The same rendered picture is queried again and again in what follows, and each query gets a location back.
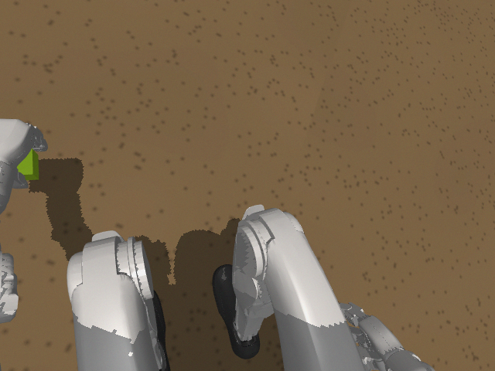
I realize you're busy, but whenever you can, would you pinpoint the right robot foot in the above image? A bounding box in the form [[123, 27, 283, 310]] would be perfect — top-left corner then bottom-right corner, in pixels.
[[212, 264, 260, 359]]

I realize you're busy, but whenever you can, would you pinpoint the right robot hand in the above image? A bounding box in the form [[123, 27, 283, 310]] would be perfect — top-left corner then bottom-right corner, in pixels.
[[339, 302, 405, 371]]

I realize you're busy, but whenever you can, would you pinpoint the left robot foot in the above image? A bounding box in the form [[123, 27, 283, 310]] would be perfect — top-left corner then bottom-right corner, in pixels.
[[152, 289, 171, 371]]

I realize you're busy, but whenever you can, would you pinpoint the small box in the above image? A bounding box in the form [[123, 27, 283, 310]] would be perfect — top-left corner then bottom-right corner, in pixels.
[[16, 149, 39, 180]]

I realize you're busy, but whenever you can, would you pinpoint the left robot hand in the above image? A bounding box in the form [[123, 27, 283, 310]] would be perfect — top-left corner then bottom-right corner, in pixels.
[[0, 118, 48, 189]]

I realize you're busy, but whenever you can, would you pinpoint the left robot arm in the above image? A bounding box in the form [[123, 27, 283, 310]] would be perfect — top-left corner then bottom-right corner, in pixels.
[[0, 161, 19, 371]]

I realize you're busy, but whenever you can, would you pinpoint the right robot arm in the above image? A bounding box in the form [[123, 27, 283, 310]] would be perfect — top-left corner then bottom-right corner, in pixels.
[[385, 350, 435, 371]]

